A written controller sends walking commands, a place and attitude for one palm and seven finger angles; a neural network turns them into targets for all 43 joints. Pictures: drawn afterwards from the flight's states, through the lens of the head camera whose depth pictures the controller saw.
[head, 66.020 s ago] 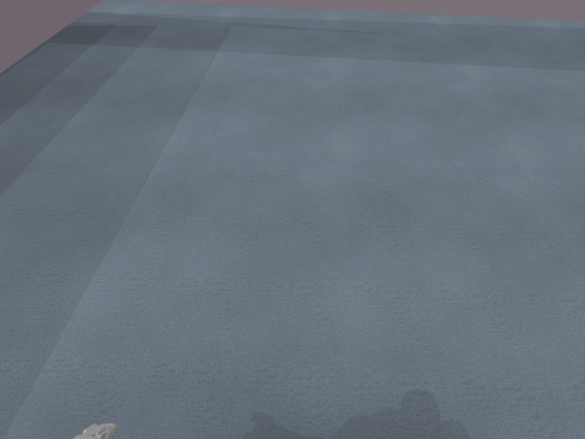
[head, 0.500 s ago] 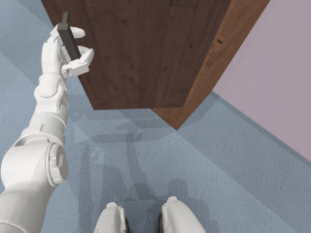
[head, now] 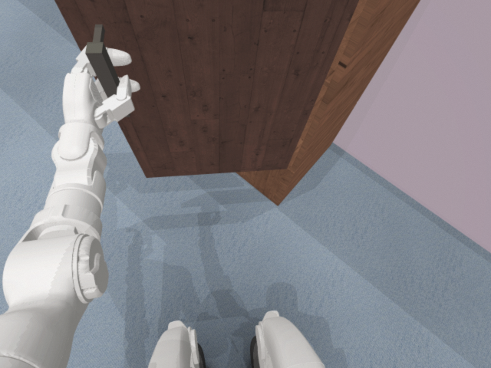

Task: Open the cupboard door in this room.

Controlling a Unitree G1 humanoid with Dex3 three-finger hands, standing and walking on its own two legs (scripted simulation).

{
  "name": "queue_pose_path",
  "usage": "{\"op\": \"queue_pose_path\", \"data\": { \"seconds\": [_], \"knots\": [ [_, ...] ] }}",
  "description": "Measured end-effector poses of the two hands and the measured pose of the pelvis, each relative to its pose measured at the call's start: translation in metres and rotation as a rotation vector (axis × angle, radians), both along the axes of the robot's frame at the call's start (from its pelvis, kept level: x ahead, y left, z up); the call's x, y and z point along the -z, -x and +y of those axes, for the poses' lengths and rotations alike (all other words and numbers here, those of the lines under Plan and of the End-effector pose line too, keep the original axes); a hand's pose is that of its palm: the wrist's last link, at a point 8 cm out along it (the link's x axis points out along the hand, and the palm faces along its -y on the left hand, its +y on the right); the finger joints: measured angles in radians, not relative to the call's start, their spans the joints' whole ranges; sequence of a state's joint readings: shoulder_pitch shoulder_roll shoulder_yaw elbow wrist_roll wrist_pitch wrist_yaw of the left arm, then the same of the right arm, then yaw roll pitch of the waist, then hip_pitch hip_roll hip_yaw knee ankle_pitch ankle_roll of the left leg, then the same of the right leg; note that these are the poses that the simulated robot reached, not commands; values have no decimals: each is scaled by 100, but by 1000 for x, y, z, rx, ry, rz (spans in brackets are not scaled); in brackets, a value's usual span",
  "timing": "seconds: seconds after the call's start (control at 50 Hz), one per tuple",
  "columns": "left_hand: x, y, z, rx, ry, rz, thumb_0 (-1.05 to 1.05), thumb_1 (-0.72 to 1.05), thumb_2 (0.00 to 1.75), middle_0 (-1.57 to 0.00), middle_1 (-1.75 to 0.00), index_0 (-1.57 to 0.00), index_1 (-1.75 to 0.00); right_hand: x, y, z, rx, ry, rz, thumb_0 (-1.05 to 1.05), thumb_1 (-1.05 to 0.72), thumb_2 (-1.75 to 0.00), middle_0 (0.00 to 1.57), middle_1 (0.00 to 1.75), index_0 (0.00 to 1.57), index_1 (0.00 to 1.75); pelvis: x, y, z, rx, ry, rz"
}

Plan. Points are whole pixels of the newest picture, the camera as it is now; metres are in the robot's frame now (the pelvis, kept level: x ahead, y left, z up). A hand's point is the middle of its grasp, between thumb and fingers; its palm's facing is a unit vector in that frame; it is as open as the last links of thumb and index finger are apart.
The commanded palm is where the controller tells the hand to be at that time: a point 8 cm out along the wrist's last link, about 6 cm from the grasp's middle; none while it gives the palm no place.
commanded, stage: pull the door open along its arc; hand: left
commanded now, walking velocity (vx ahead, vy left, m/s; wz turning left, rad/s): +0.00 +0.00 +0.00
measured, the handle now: (112, 74) +0.58 +0.15 +0.07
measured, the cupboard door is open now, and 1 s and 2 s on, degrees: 47 86 85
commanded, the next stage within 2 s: open thumb and fingers to let go in 0.76 s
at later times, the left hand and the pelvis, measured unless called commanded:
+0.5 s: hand (171, 197) +0.36 +0.07 +0.07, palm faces +0.27 -0.96 +0.02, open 6.2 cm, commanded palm +0.29 +0.14 +0.07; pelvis +0.02 -0.02 +0.02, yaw +1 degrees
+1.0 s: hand (215, 227) +0.31 +0.01 +0.07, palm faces +0.36 -0.93 -0.03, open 6.1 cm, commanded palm +0.26 +0.07 +0.07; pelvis +0.01 -0.07 +0.02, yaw +5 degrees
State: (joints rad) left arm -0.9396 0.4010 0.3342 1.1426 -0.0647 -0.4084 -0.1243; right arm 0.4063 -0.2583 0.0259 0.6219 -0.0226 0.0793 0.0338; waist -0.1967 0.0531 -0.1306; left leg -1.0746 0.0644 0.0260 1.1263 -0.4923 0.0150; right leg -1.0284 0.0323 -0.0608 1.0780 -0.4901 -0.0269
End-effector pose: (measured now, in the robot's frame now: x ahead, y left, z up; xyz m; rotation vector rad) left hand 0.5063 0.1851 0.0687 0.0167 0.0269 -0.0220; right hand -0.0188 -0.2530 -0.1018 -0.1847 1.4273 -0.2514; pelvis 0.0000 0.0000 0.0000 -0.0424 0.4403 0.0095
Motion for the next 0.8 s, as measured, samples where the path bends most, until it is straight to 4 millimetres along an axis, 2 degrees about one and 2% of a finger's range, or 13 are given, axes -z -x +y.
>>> {"op": "queue_pose_path", "data": {
  "seconds": [0.1, 0.2, 0.24, 0.32, 0.4, 0.48, 0.54, 0.66, 0.8],
  "knots": [
    [0, 21, -2, 4, 4, -6, 1, 75, 77, -37, -134, -37, -135, -3, -13, 3, 9, -27, -35, 0, -91, -90, 20, 30, 20, 29, -8, -6, 0, 9, -9, -24],
    [1, 57, -8, 25, 7, -18, 0, 73, 75, -37, -134, -36, -135, -9, -42, 3, -2, -51, -116, 0, -91, -90, 20, 30, 20, 29, -17, -14, -1, 14, -19, -56],
    [2, 76, -12, 22, 24, -21, 0, 72, 73, -37, -134, -36, -135, -13, -59, 2, -18, -57, -161, 0, -91, -90, 20, 30, 20, 29, -21, -17, -2, 17, -22, -71],
    [4, 114, -28, -130, 98, -25, 1, 69, 71, -38, -134, -37, -135, -18, -100, 2, -86, -67, -265, 1, -91, -90, 20, 30, 20, 29, -25, -21, -4, 19, -29, -97],
    [2, 150, -49, -234, 75, -34, 0, 67, 71, -38, -133, -37, -133, -23, -143, 6, -157, -83, -377, 1, -91, -90, 20, 30, 20, 29, -25, -22, -8, 14, -39, -121],
    [0, 180, -68, -291, 35, -32, 1, 65, 69, -39, -133, -38, -134, -27, -180, 12, -208, -105, -474, 1, -91, -90, 20, 30, 20, 29, -24, -20, -14, 2, -48, -151],
    [-1, 197, -80, -315, 23, -23, 1, 64, 69, -39, -133, -38, -134, -31, -200, 17, -237, -122, -528, 1, -91, -90, 20, 30, 20, 29, -24, -19, -21, -7, -55, -173],
    [-3, 222, -102, -352, 17, 0, 1, 63, 69, -37, -132, -39, -134, -35, -217, 19, -273, -148, -588, 1, -91, -90, 20, 30, 20, 29, -26, -18, -36, -26, -69, -202],
    [-5, 240, -120, -347, -7, 9, 2, 65, 70, -35, -132, -38, -134, -30, -209, 5, -283, -160, -588, 1, -91, -90, 20, 30, 20, 29, -27, -16, -52, -45, -82, -215]
  ]
}}
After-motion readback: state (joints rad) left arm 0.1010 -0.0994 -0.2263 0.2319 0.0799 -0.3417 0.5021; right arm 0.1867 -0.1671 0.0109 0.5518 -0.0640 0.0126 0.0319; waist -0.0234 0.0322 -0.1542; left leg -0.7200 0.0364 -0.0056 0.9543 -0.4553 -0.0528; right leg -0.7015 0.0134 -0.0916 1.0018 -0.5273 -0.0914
